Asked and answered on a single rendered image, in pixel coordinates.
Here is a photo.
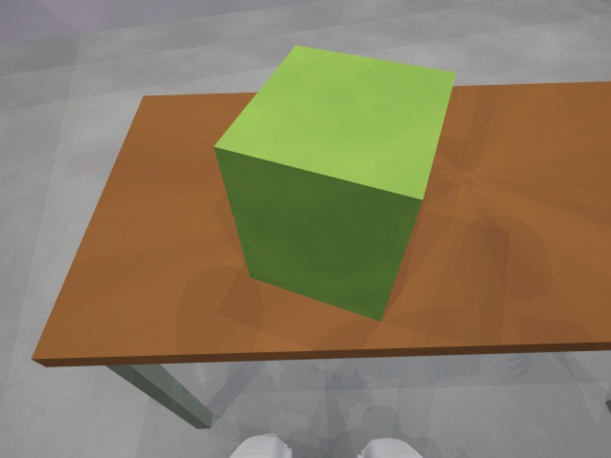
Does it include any robot thigh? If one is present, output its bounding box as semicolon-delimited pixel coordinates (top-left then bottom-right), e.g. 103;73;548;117
356;438;423;458
229;435;292;458

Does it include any table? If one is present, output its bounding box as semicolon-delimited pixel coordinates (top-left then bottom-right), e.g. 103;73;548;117
32;81;611;428

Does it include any right robot thigh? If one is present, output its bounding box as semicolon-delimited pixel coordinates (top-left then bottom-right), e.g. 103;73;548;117
356;438;423;458

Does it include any left robot thigh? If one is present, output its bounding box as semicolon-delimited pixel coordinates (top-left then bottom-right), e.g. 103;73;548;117
229;435;292;458

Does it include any carton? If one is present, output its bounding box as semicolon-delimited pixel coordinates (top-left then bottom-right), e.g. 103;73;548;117
214;45;456;322

